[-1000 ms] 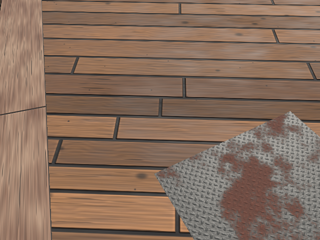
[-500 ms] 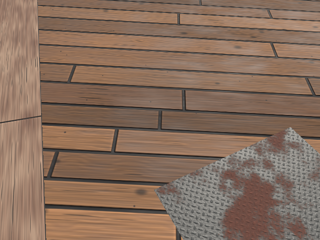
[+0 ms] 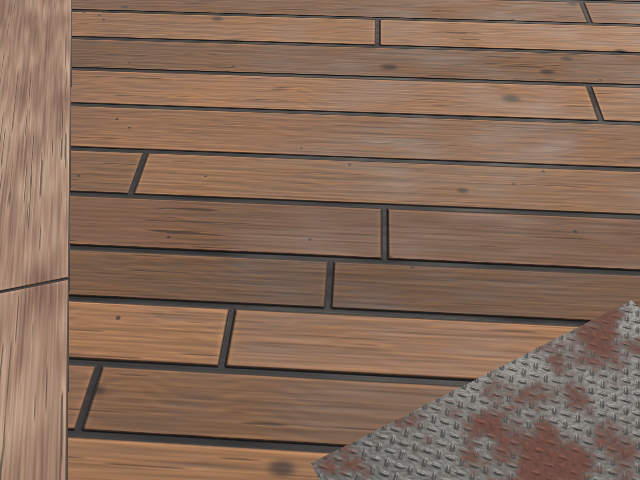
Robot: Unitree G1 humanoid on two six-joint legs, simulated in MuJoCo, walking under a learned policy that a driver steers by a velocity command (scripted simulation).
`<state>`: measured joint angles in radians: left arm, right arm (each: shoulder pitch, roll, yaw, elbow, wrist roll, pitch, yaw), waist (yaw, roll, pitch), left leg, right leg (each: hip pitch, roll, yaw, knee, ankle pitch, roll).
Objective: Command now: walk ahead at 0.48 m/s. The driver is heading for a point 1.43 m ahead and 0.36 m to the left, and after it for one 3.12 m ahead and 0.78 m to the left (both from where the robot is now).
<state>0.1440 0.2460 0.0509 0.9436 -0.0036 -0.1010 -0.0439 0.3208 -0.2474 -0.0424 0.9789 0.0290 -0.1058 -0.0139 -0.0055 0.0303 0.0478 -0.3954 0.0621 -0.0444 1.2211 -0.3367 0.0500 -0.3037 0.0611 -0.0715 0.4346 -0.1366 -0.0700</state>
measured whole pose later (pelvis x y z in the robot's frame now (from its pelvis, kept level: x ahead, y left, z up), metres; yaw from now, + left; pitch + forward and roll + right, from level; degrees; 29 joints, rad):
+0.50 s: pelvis +0.29 +0.06 +0.00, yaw +0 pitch +1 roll -1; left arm 0.32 0.27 0.04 1.02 -0.03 -0.09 -0.01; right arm 0.12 -0.25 -0.05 0.85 0.00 -0.10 0.03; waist 0.02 -0.01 0.04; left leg -0.40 -0.01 0.06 0.51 -0.13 0.06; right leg -0.31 -0.01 0.04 1.13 -0.42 -0.05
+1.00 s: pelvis +0.58 +0.02 -0.01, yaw -1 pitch +2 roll +1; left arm 0.02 0.25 0.05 0.88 -0.01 -0.11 -0.04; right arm 0.39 -0.26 -0.05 1.00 0.01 -0.06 -0.01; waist -0.04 0.01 0.03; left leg -0.09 0.00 -0.01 0.78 -0.48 0.01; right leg -0.49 0.00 -0.05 0.56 -0.12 -0.07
